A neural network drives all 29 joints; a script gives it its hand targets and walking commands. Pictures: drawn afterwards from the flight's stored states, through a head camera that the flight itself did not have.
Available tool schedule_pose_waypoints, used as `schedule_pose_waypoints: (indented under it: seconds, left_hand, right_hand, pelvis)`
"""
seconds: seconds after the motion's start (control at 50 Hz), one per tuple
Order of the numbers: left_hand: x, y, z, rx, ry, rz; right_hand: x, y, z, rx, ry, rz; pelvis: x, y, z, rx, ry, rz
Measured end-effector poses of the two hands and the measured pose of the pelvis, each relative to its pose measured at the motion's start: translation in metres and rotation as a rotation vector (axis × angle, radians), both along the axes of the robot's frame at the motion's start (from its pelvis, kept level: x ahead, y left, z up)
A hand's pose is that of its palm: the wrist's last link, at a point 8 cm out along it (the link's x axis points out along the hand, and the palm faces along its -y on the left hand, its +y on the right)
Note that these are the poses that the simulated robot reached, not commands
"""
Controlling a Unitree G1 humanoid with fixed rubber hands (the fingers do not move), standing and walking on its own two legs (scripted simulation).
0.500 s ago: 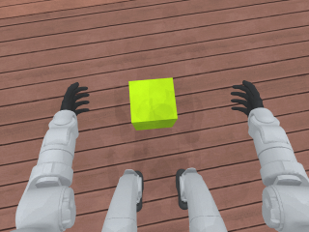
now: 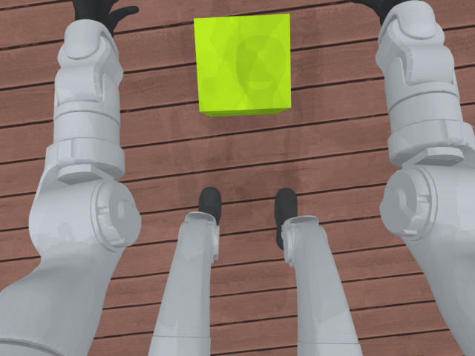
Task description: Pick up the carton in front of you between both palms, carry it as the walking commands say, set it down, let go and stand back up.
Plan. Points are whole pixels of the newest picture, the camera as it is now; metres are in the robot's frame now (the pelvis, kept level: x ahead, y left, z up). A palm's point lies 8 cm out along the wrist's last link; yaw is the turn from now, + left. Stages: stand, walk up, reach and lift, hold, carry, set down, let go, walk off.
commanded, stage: reach and lift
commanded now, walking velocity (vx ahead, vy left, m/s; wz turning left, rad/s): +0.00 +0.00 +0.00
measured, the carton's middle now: (242, 74) +0.54 +0.04 -0.54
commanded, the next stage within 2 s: none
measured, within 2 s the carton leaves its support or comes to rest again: leaves its support in 1.80 s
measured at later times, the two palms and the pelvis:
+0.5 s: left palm (150, 62) +0.52 +0.22 -0.34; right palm (346, 57) +0.54 -0.17 -0.34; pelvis -0.02 +0.00 -0.17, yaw +0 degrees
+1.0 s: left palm (172, 71) +0.53 +0.21 -0.47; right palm (321, 66) +0.55 -0.15 -0.47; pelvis -0.04 +0.00 -0.29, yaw +0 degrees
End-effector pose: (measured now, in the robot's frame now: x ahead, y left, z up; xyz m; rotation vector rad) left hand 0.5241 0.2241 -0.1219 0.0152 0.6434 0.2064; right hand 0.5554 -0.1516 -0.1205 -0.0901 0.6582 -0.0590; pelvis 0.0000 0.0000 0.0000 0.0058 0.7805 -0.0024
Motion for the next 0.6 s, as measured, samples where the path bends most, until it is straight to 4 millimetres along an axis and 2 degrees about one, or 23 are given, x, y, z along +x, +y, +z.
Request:
schedule_pose_waypoints:
  seconds: [0.12, 0.22, 0.32, 0.44, 0.5, 0.6]
  left_hand:
    - [0.013, 0.003, -0.018, 0.001, -0.010, -0.003]
    - [0.008, 0.000, -0.055, -0.002, 0.029, 0.007]
    - [-0.001, -0.003, -0.113, -0.001, 0.062, 0.008]
    - [-0.006, -0.003, -0.184, 0.020, 0.056, 0.016]
    - [-0.004, -0.002, -0.214, 0.014, 0.052, 0.012]
    - [0.004, -0.008, -0.249, 0.009, 0.029, -0.004]
  right_hand:
    - [0.012, 0.014, -0.022, 0.005, 0.002, 0.010]
    - [0.006, 0.015, -0.060, 0.006, 0.028, -0.002]
    - [-0.010, 0.004, -0.120, -0.005, 0.072, -0.029]
    - [-0.018, -0.014, -0.193, -0.024, 0.058, -0.033]
    - [-0.011, -0.017, -0.217, -0.020, 0.030, -0.032]
    - [0.001, -0.011, -0.250, -0.008, 0.010, -0.028]
  pelvis:
    - [0.007, -0.001, -0.011, -0.002, 0.050, 0.003]
    - [0.009, 0.001, -0.036, -0.005, 0.094, 0.006]
    - [0.006, 0.002, -0.080, -0.005, 0.128, 0.007]
    - [-0.009, 0.002, -0.145, 0.005, 0.113, 0.006]
    - [-0.019, 0.002, -0.174, 0.006, 0.083, 0.000]
    - [-0.032, 0.001, -0.214, 0.013, 0.024, 0.003]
